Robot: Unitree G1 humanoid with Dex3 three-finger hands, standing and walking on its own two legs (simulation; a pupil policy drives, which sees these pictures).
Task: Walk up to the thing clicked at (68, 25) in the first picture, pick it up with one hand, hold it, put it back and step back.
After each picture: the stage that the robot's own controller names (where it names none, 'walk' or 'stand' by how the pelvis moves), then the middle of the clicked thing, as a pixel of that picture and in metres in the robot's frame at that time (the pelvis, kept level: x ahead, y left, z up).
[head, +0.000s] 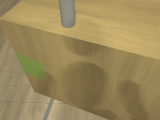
stand; (66, 0) +0.70 +0.09 +0.14
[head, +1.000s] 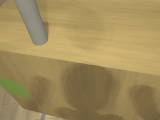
walk; (31, 16) +0.56 +0.23 +0.15
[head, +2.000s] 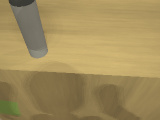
stand; (30, 25) +0.46 +0.19 +0.16
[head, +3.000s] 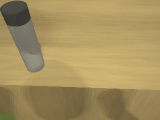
stand; (26, 41) +0.43 +0.20 +0.13
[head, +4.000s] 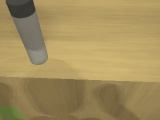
stand; (31, 34) +0.45 +0.20 +0.14
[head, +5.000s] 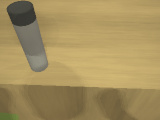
stand; (31, 41) +0.43 +0.19 +0.13
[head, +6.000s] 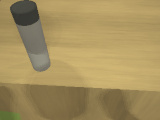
stand; (34, 41) +0.43 +0.19 +0.13
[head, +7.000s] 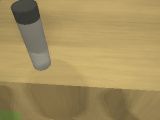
stand; (34, 40) +0.43 +0.18 +0.13
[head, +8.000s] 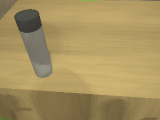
rise first; (36, 48) +0.42 +0.19 +0.14
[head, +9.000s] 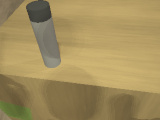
go down; (46, 38) +0.45 +0.19 +0.14
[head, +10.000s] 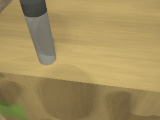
go down; (41, 34) +0.46 +0.18 +0.15
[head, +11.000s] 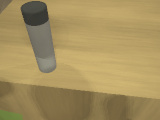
go down; (42, 42) +0.43 +0.17 +0.14
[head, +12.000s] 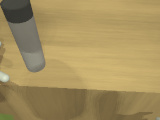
close in; (27, 40) +0.42 +0.19 +0.15
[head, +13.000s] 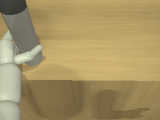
close; (23, 32) +0.44 +0.19 +0.17
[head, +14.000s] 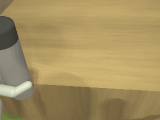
lift; (12, 65) +0.30 +0.21 +0.19
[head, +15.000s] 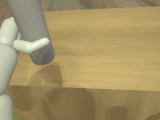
lift; (30, 19) +0.33 +0.14 +0.33
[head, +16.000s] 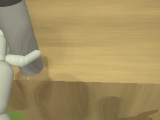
hold; (19, 34) +0.34 +0.18 +0.26
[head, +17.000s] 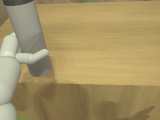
hold; (29, 34) +0.36 +0.16 +0.26
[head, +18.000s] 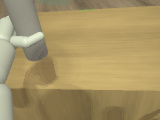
crouch; (24, 17) +0.37 +0.16 +0.32
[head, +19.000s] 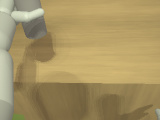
lower; out of the picture +0.46 +0.16 +0.31
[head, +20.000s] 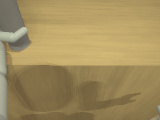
lower; (6, 12) +0.48 +0.21 +0.19
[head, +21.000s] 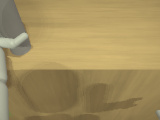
lower; (7, 18) +0.47 +0.21 +0.19
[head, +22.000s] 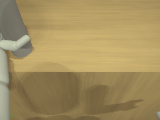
lower; (9, 21) +0.46 +0.21 +0.18
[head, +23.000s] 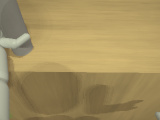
lower; (9, 18) +0.46 +0.21 +0.18
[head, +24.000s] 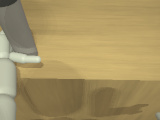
withdraw; (16, 27) +0.44 +0.20 +0.18
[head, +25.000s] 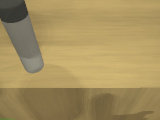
sink last; (24, 40) +0.42 +0.19 +0.16
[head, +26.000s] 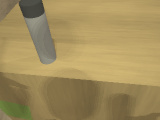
stand; (40, 34) +0.47 +0.20 +0.15
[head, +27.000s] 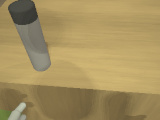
stand; (33, 40) +0.43 +0.19 +0.14
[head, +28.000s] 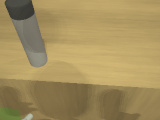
stand; (30, 36) +0.44 +0.20 +0.14
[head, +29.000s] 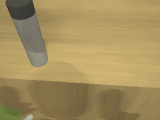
stand; (31, 36) +0.44 +0.20 +0.14
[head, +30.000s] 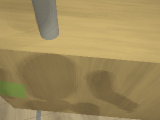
walk; (44, 4) +0.51 +0.14 +0.16
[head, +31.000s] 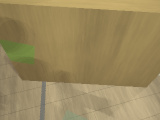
walk; out of the picture +0.80 +0.15 +0.15
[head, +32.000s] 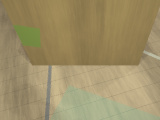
stand; out of the picture +1.14 +0.30 +0.15
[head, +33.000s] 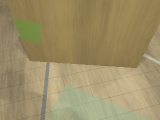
stand; out of the picture +1.14 +0.20 +0.15
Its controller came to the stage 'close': yes
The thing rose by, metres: 0.19
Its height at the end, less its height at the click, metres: +0.00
